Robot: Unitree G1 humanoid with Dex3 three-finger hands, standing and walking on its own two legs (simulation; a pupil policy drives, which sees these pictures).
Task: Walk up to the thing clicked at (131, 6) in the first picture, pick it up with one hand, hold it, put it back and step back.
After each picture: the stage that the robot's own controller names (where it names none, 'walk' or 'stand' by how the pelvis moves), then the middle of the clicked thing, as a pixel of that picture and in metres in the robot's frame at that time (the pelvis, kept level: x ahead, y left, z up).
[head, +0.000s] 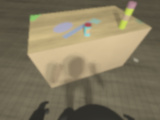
stand; (126, 16) +0.98 -0.33 +0.14
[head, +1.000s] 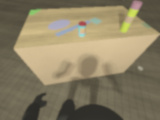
sink last; (129, 18) +0.86 -0.30 +0.17
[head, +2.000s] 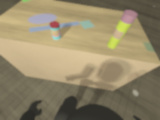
rise first; (119, 32) +0.57 -0.11 +0.18
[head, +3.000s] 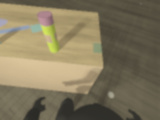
rise first; (50, 35) +0.46 +0.27 +0.17
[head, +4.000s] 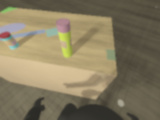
stand; (65, 41) +0.44 +0.18 +0.16
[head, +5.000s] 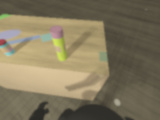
stand; (60, 45) +0.44 +0.22 +0.14
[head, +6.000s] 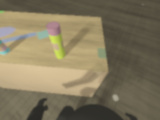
stand; (57, 43) +0.44 +0.23 +0.14
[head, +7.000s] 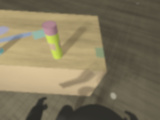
stand; (54, 43) +0.42 +0.25 +0.15
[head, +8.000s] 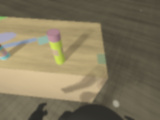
stand; (57, 49) +0.41 +0.23 +0.13
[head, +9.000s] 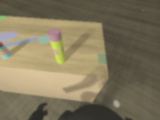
stand; (58, 48) +0.41 +0.22 +0.13
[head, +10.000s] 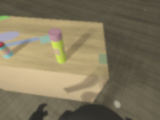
stand; (59, 48) +0.42 +0.22 +0.13
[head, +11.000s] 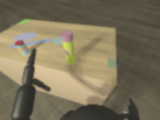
rise first; (69, 49) +0.43 +0.19 +0.14
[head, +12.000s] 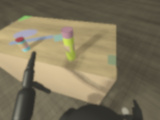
go down; (69, 45) +0.45 +0.19 +0.14
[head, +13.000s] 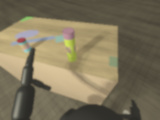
go down; (70, 46) +0.44 +0.19 +0.14
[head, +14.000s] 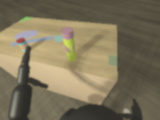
go down; (69, 46) +0.44 +0.19 +0.14
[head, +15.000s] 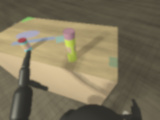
go down; (71, 47) +0.44 +0.19 +0.14
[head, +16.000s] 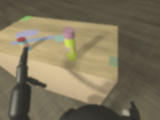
go down; (70, 46) +0.44 +0.19 +0.14
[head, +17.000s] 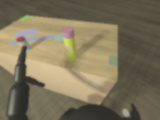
go down; (70, 45) +0.44 +0.19 +0.14
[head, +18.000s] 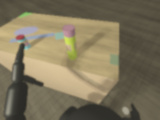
go down; (71, 44) +0.44 +0.19 +0.14
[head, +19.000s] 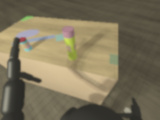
go down; (70, 45) +0.45 +0.18 +0.14
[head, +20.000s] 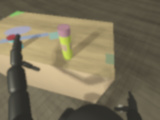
go down; (66, 44) +0.45 +0.18 +0.15
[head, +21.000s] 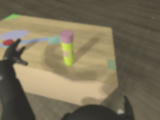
approach; (68, 50) +0.41 +0.16 +0.15
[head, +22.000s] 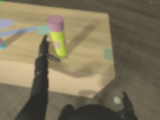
close in; (59, 40) +0.43 +0.19 +0.18
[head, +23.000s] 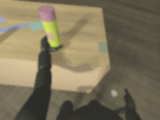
lift; (52, 32) +0.48 +0.20 +0.19
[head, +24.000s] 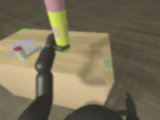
lift; (60, 29) +0.34 +0.16 +0.37
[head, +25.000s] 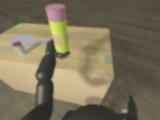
hold; (60, 36) +0.33 +0.16 +0.31
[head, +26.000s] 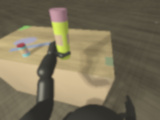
hold; (62, 37) +0.35 +0.17 +0.31
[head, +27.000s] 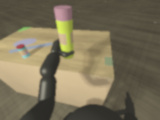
crouch; (66, 36) +0.35 +0.14 +0.32
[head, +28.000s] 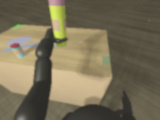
crouch; (59, 23) +0.42 +0.18 +0.35
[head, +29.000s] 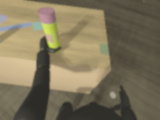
lower; (52, 34) +0.47 +0.21 +0.18
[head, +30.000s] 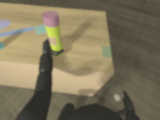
lower; (55, 37) +0.45 +0.20 +0.18
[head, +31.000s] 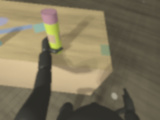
lower; (54, 35) +0.46 +0.21 +0.19
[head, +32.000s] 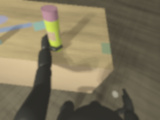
lower; (53, 32) +0.47 +0.20 +0.19
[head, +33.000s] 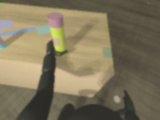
loosen; (59, 38) +0.45 +0.19 +0.18
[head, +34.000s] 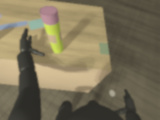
rise; (54, 34) +0.45 +0.19 +0.18
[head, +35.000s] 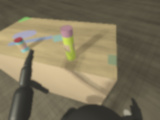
sink last; (69, 45) +0.44 +0.19 +0.16
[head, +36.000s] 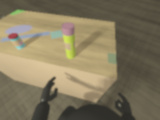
stand; (69, 43) +0.45 +0.17 +0.15
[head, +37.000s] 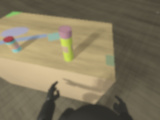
stand; (67, 46) +0.43 +0.18 +0.14
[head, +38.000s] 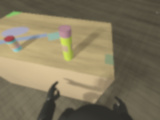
stand; (67, 45) +0.44 +0.18 +0.14
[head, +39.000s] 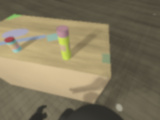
walk; (65, 45) +0.46 +0.19 +0.14
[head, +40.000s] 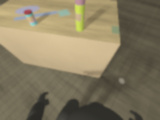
walk; (80, 15) +0.71 +0.14 +0.15
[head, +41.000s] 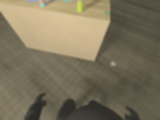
walk; out of the picture +1.06 +0.18 +0.15
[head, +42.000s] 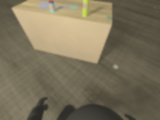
stand; (85, 4) +1.14 +0.13 +0.15
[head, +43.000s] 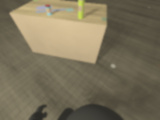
stand; (81, 7) +1.16 +0.16 +0.13
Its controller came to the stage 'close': yes
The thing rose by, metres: 0.21
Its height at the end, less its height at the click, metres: +0.00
